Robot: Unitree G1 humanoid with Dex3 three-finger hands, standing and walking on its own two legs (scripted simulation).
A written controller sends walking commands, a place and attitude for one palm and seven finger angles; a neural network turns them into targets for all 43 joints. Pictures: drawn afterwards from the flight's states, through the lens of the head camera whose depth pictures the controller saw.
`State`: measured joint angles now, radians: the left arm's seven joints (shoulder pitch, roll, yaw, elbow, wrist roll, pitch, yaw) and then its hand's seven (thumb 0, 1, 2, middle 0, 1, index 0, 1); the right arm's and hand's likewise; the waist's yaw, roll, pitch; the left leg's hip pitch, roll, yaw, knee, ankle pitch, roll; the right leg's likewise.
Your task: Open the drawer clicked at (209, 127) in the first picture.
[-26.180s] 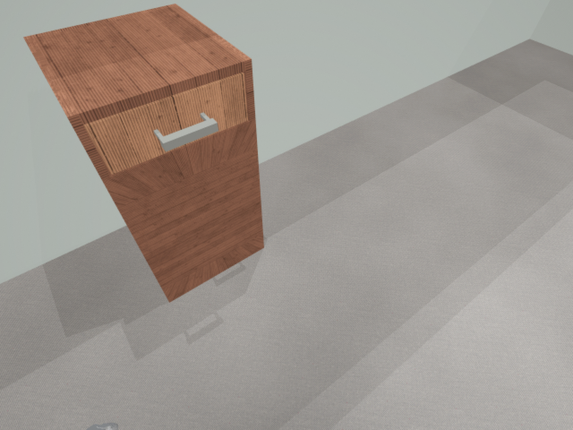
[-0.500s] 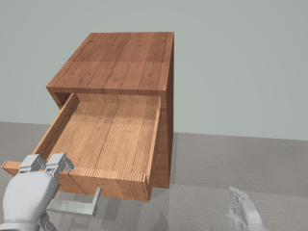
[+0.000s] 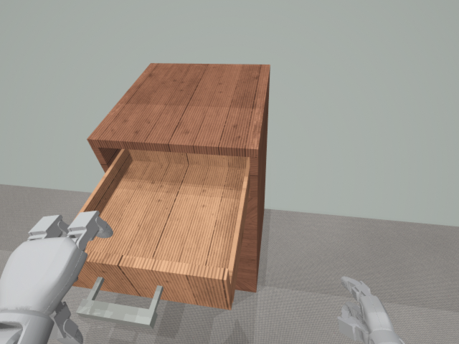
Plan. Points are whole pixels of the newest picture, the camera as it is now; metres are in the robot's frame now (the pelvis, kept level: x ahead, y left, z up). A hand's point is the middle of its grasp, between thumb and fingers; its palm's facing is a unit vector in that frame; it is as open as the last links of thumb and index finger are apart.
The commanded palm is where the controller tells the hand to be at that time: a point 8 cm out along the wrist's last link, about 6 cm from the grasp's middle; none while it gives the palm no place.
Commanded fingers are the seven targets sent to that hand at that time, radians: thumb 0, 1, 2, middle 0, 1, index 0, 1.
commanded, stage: draw the hand back to the body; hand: left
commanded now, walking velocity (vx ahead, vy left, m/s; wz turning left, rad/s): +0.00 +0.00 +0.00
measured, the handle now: (122, 300) +0.18 +0.25 -0.04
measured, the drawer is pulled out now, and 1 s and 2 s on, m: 0.30 0.30 0.30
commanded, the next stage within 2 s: step back with the hand held close in 1.66 s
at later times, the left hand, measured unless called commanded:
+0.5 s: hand (70, 273) +0.16 +0.26 +0.11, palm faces +0.04 -0.09 -1.00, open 13.8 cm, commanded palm +0.13 +0.26 +0.17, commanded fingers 0.00 -0.50 0.30 -0.30 -1.20 -0.30 -1.20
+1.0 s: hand (85, 240) +0.19 +0.23 +0.17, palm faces +0.42 -0.82 -0.39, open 12.6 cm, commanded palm +0.13 +0.27 +0.18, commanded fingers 0.00 0.13 0.57 -0.25 -0.80 -0.25 -0.80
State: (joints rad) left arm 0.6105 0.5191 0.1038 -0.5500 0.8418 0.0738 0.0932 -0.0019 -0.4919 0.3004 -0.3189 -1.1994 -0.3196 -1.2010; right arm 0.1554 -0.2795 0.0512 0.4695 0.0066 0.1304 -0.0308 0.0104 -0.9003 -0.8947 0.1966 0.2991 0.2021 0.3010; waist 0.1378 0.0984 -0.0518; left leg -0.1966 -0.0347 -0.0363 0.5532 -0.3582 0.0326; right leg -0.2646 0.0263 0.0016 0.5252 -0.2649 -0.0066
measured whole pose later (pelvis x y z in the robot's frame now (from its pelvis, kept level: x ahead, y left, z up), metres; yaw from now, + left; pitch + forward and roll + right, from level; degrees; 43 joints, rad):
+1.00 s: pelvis +0.01 -0.01 +0.01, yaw +2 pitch -4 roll -1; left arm 0.52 0.32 0.25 -0.51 -0.03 -0.10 0.11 -0.01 -0.19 0.43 -0.29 -1.00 -0.29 -1.00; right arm 0.21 -0.18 0.06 0.61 -0.01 -0.15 -0.07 0.01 -0.90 -0.89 0.20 0.30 0.20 0.30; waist 0.07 0.05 0.01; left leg -0.05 -0.04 -0.08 0.42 -0.31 0.02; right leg -0.11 0.02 -0.04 0.41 -0.24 -0.02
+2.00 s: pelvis -0.02 -0.01 +0.01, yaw +3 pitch +2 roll -1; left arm 0.60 0.34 0.35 -0.54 -0.04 -0.20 0.11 0.01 0.89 0.90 -0.21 -0.30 -0.21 -0.30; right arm 0.15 -0.23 -0.01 0.59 0.01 -0.07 -0.06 0.01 -0.90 -0.89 0.20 0.30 0.20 0.30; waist 0.01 0.04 0.04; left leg -0.22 -0.04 -0.09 0.46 -0.26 0.01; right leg -0.26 0.01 -0.06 0.41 -0.18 -0.02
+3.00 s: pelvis -0.17 -0.06 +0.01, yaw +3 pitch +4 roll +1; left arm 0.63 0.42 0.37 -0.66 -0.06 -0.19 0.10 0.01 0.89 0.90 -0.21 -0.30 -0.21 -0.30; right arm 0.08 -0.18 0.01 0.58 0.03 -0.07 -0.03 0.01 -0.90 -0.89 0.20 0.30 0.21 0.30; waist 0.00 0.01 0.07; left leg -0.54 0.00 -0.03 0.89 -0.38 -0.03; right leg -0.30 0.01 -0.07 0.49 -0.26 -0.06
